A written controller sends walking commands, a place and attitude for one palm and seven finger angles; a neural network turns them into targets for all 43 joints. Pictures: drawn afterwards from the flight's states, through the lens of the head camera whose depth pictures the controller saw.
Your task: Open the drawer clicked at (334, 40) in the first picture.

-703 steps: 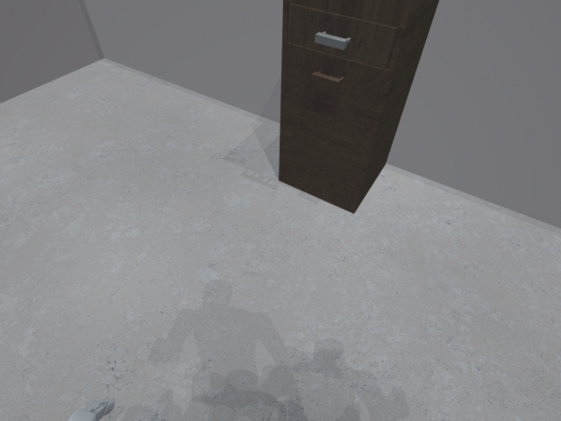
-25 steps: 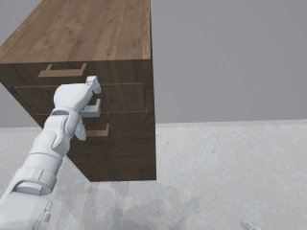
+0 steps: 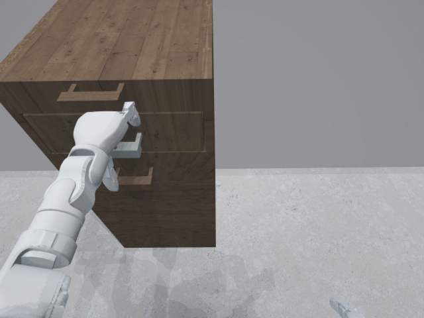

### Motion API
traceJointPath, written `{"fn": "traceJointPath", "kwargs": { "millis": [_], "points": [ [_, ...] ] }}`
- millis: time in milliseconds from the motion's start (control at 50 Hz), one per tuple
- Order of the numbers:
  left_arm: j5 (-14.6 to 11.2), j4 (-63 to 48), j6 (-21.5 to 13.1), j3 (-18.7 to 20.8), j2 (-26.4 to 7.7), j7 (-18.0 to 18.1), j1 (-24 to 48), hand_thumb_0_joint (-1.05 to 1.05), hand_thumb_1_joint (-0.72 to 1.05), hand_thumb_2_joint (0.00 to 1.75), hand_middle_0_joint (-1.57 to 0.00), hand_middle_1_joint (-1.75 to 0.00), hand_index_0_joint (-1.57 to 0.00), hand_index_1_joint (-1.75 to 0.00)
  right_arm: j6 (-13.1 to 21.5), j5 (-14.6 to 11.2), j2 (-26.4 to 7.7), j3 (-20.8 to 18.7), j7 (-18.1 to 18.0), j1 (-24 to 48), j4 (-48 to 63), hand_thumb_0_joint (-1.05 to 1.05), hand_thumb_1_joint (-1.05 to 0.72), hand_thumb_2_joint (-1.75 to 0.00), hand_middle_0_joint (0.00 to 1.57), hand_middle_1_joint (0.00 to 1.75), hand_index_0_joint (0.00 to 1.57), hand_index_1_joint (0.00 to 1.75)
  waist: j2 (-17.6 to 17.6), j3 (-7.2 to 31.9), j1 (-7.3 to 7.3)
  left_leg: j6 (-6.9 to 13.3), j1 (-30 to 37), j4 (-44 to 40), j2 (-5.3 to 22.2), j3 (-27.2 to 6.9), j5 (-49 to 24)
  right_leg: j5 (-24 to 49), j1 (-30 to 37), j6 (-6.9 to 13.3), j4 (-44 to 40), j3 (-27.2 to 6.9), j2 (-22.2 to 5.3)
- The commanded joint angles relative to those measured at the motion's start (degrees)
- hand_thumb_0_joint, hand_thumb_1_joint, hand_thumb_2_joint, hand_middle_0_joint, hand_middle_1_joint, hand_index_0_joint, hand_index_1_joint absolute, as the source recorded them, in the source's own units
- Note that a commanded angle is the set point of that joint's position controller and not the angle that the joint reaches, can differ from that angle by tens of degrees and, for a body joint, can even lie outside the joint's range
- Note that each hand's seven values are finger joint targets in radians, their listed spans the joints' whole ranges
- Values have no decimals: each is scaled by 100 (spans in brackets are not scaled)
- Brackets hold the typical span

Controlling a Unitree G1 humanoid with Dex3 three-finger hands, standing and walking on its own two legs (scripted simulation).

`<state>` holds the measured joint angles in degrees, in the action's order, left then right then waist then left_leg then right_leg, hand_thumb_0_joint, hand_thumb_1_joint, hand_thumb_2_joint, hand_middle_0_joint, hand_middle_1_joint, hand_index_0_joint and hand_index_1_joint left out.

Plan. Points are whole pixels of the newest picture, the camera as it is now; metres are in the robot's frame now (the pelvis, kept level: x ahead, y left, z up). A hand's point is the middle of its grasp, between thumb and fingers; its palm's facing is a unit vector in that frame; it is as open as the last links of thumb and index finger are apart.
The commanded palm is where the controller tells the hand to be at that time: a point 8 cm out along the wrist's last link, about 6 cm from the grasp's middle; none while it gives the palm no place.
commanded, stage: move the hooked fingers above the handle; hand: left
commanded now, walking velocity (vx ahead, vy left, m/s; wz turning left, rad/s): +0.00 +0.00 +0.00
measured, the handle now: (117, 143) +0.47 +0.24 +0.03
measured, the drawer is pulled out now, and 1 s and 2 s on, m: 0.00 0.00 0.00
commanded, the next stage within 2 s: lower the fingers behind the handle in 1.66 s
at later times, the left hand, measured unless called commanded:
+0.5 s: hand (112, 148) +0.42 +0.22 +0.09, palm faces -0.01 -0.06 -1.00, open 13.8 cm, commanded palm +0.40 +0.24 +0.15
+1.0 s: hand (109, 147) +0.42 +0.23 +0.08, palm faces -0.01 -0.06 -1.00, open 13.8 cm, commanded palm +0.39 +0.25 +0.15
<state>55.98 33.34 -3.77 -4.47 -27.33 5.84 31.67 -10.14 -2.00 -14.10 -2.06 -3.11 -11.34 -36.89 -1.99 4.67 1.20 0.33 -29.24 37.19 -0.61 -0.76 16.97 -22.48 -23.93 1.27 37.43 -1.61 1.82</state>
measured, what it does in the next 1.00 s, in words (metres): stands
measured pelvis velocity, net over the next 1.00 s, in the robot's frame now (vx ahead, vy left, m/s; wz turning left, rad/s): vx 0.00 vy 0.00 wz -0.01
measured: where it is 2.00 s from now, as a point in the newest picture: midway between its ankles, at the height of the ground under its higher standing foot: outside the picture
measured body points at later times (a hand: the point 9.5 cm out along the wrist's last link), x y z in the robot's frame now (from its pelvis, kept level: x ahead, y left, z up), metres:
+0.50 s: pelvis -0.01 +0.00 +0.00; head +0.03 -0.02 +0.45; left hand +0.41 +0.22 +0.14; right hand +0.11 -0.27 -0.13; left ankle +0.01 +0.12 -0.72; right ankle -0.04 -0.11 -0.72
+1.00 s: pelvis +0.00 +0.00 +0.00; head +0.04 -0.02 +0.45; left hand +0.42 +0.23 +0.14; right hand +0.10 -0.27 -0.13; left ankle +0.01 +0.12 -0.72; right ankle -0.04 -0.11 -0.72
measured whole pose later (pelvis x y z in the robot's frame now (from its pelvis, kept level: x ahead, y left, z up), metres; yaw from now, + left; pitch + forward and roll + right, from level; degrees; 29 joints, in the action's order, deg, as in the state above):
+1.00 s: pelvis +0.00 +0.00 +0.00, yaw -1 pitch +10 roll +0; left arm 56.0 34.5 -4.7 -2.3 -28.8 5.4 30.0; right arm -10.6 -2.2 -14.7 -3.0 -2.9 -14.3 -37.3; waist -2.5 5.9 1.7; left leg 0.4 -29.7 37.1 -0.1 -0.1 17.3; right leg -22.3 -24.4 1.2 36.9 -2.3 2.2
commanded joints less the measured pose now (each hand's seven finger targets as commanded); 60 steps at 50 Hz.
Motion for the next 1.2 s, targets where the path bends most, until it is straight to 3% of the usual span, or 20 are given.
{"fn": "traceJointPath", "kwargs": {
  "millis": [0, 100, 120, 140, 180, 300, 380, 420, 460, 560, 600, 620, 720, 760, 820, 900, 960, 1020, 1080, 1180],
  "points": [
    [104, -852, 313, 1227, -2103, 536, 2266, 0, -50, 30, -30, -120, -30, -120, 167, 28, -720, -216, -32, -32, 630, 0, -90, -90, 20, 30, 20, 30, -309, 2222, -321, 197, 1318, -170, -158, 230, -2189, 2477, 563, 123, -310, 172, 64],
    [-133, -1324, 467, 1177, -2071, 340, 1971, 0, -50, 30, -30, -120, -30, -120, 165, -10, -812, -283, -29, -38, 764, 0, -90, -90, 20, 30, 20, 30, 111, 2387, -206, 285, 1433, -196, -153, 293, -2225, 2864, 883, 31, -433, 101, 42],
    [-167, -1326, 455, 1002, -1902, 257, 1993, 0, -50, 30, -30, -120, -30, -120, 167, -17, -831, -275, -50, -37, 757, 0, -90, -90, 20, 30, 20, 30, 295, 2292, -100, 306, 1385, -209, -165, 288, -2174, 2887, 896, 16, -491, 104, 30],
    [-111, -1341, 411, 951, -1905, 194, 2014, 0, -50, 30, -30, -120, -30, -120, 172, -32, -846, -287, -65, -48, 710, 0, -90, -90, 20, 30, 20, 30, 247, 2173, -67, 312, 1430, -214, -151, 279, -2124, 2836, 725, 5, -500, 90, 46],
    [-164, -1410, 378, 514, -1432, 30, 1864, 0, -50, 30, -30, -120, -30, -120, 197, -39, -828, -296, -67, -43, 717, 0, -90, -90, 20, 30, 20, 30, 285, 1869, 28, 330, 1489, -232, -163, 256, -1998, 2696, 520, -1, -577, 124, 50],
    [-186, -1203, 92, 218, -1189, -110, 2377, 0, -50, 30, -30, -120, -30, -120, 205, -39, -787, -275, -93, -126, 573, 0, -90, -90, 20, 30, 20, 30, 55, 1348, 148, 286, 1548, -289, -146, 137, -1502, 1833, -56, 57, -657, 176, 60],
    [-73, -1039, 8, 662, -1624, 105, 2653, 0, -50, 30, -30, -120, -30, -120, 210, -11, -795, -282, -71, -206, 532, 0, -90, -90, 20, 30, 20, 30, -118, 1730, -15, 264, 1542, -231, -158, 142, -1572, 1817, 60, 106, -543, 162, 53],
    [-37, -783, 38, 1034, -2009, 238, 2627, 0, -50, 30, -30, -120, -30, -120, 189, 8, -824, -264, -83, -228, 507, 0, -90, -90, 20, 30, 20, 30, -11, 1866, -90, 258, 1338, -224, -173, 156, -1557, 1836, 255, 106, -496, 152, 42],
    [10, -557, 108, 1120, -2106, 339, 2649, 0, -50, 30, -30, -120, -30, -120, 198, -20, -799, -244, -97, -187, 536, 0, -90, -90, 20, 30, 20, 30, 69, 1850, -119, 259, 1182, -207, -155, 205, -1550, 1926, 289, 81, -459, 132, 39],
    [71, -566, 260, 886, -1921, 358, 2660, 0, -50, 30, -30, -120, -30, -120, 202, -10, -823, -266, -67, -244, 637, 0, -90, -90, 20, 30, 20, 30, -73, 2231, -104, 265, 1323, -160, -139, 264, -1859, 2270, 428, 74, -404, 133, 46],
    [-33, -548, 296, 1053, -2099, 313, 2476, 0, -50, 30, -30, -120, -30, -120, 181, -34, -838, -257, -92, -229, 665, 0, -90, -90, 20, 30, 20, 30, 71, 2196, -112, 282, 1252, -175, -159, 287, -1842, 2409, 598, 41, -449, 100, 34],
    [-55, -513, 281, 979, -2024, 259, 2584, 0, -50, 30, -30, -120, -30, -120, 175, -27, -847, -262, -108, -252, 648, 0, -90, -90, 20, 30, 20, 30, 281, 2168, -18, 301, 1196, -158, -161, 274, -1817, 2447, 636, 22, -472, 88, 18],
    [-105, -875, 100, 333, -1339, 21, 2634, 0, -50, 30, -30, -120, -30, -120, 208, -22, -827, -324, -110, -308, 631, 0, -90, -90, 20, 30, 20, 30, 106, 1958, 159, 325, 1514, -147, -153, 226, -1833, 2282, 243, 40, -578, 113, 51],
    [-157, -978, 14, 350, -1331, -20, 2496, 0, -50, 30, -30, -120, -30, -120, 208, -14, -813, -342, -98, -324, 601, 0, -90, -90, 20, 30, 20, 30, -58, 1960, 120, 318, 1636, -117, -155, 196, -1894, 2314, 154, 55, -538, 126, 73],
    [-178, -834, -56, 522, -1493, -23, 2579, 0, -50, 30, -30, -120, -30, -120, 179, 4, -834, -316, -100, -368, 511, 0, -90, -90, 20, 30, 20, 30, 173, 1809, 130, 316, 1473, -120, -148, 180, -1897, 2358, 195, 58, -544, 131, 52],
    [-70, -990, -67, 1111, -1984, 186, 2152, 0, -50, 30, -30, -120, -30, -120, 136, 5, -792, -309, -59, -254, 585, 0, -90, -90, 20, 30, 20, 30, -109, 2116, -187, 270, 1399, -106, -169, 222, -2208, 2640, 462, 93, -379, 130, 72],
    [-31, -946, 73, 1275, -2092, 329, 1940, 0, -50, 30, -30, -120, -30, -120, 129, 1, -793, -304, -16, -197, 629, 0, -90, -90, 20, 30, 20, 30, -124, 2080, -259, 249, 1267, -112, -146, 253, -2309, 2717, 534, 92, -326, 149, 80],
    [-66, -1306, 188, 1433, -2219, 394, 1732, 0, -50, 30, -30, -120, -30, -120, 143, 13, -820, -333, 6, -129, 715, 0, -90, -90, 20, 30, 20, 30, -81, 2364, -302, 258, 1385, -116, -139, 277, -2533, 2933, 776, 87, -332, 135, 74],
    [-113, -1554, 348, 917, -1679, 298, 1583, 0, -50, 30, -30, -120, -30, -120, 179, -27, -828, -347, 37, -98, 759, 0, -90, -90, 20, 30, 20, 30, -2, 2199, -138, 276, 1542, -113, -117, 247, -2587, 2936, 554, 54, -370, 184, 95],
    [-229, -1939, 356, 418, -1300, 30, 1864, 0, -50, 30, -30, -120, -30, -120, 197, -28, -829, -354, -14, -21, 725, 0, -90, -90, 20, 30, 20, 30, -27, 1967, 87, 297, 1889, -154, -88, 144, -2315, 2434, 179, 38, -504, 193, 101]
  ]
}}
